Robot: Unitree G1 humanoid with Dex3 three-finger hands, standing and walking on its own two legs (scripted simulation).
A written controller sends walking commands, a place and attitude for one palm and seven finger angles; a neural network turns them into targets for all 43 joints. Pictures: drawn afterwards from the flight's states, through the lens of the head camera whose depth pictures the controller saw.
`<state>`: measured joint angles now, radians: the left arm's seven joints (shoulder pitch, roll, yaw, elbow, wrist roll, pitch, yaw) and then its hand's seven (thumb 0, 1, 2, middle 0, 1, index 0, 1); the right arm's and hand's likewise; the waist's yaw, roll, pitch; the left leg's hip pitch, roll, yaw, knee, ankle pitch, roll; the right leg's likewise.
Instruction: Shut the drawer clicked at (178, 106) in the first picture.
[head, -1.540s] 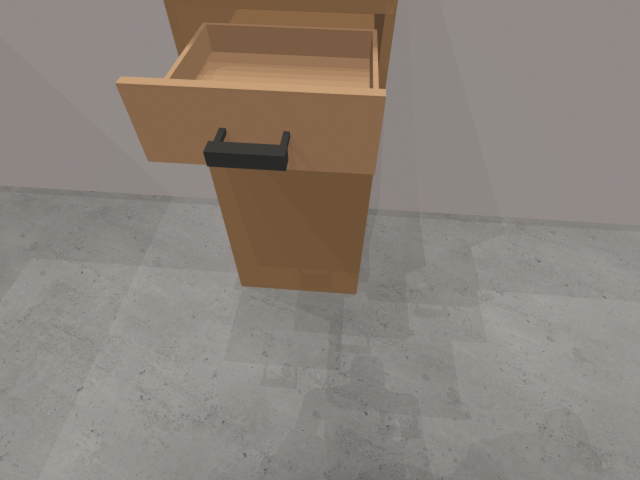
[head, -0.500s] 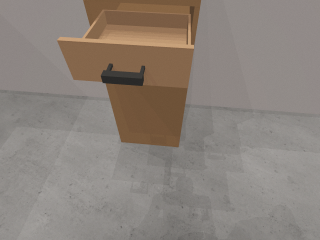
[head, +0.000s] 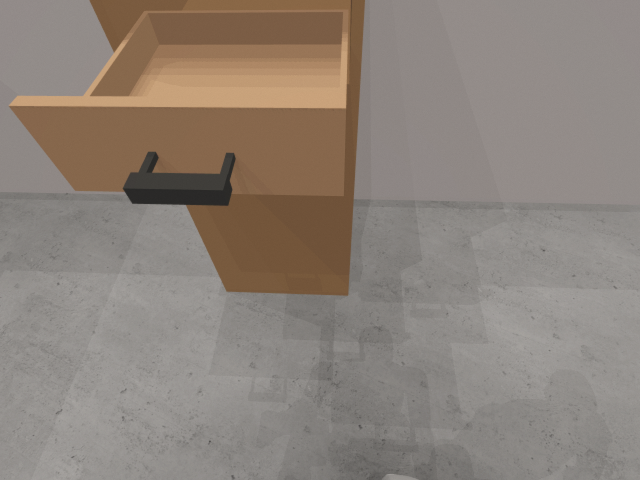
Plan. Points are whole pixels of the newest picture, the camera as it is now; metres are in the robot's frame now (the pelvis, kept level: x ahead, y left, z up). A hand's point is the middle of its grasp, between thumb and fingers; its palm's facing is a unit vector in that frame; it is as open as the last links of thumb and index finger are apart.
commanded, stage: take the last steps up to it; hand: left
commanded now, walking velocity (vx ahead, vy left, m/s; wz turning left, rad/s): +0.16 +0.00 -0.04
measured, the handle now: (184, 174) +0.44 +0.18 +0.14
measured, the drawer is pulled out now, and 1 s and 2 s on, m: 0.28 0.28 0.28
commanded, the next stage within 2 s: come to a stop and stand still in 0.06 s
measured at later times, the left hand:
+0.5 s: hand out of the picture +0.12 +0.16 -0.16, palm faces +0.08 -0.96 -0.26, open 7.3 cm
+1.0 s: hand out of the picture +0.11 +0.17 -0.17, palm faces +0.02 -0.97 -0.23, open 7.4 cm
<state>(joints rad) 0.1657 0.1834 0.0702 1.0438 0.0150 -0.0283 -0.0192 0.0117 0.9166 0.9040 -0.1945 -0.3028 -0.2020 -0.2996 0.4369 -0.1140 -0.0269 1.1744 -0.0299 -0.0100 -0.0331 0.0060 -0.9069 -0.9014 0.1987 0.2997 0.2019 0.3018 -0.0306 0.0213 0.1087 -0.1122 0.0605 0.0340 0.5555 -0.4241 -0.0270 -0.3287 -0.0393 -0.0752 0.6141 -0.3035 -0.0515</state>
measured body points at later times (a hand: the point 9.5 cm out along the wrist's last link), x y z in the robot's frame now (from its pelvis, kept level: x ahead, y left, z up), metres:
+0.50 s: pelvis +0.10 -0.03 +0.01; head +0.16 -0.05 +0.45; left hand +0.12 +0.21 -0.14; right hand +0.22 -0.25 -0.15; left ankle +0.10 +0.11 -0.72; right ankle +0.03 -0.11 -0.72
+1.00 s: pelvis +0.11 -0.01 +0.00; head +0.14 -0.01 +0.45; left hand +0.11 +0.22 -0.15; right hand +0.17 -0.25 -0.14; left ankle +0.11 +0.11 -0.72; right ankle +0.03 -0.10 -0.71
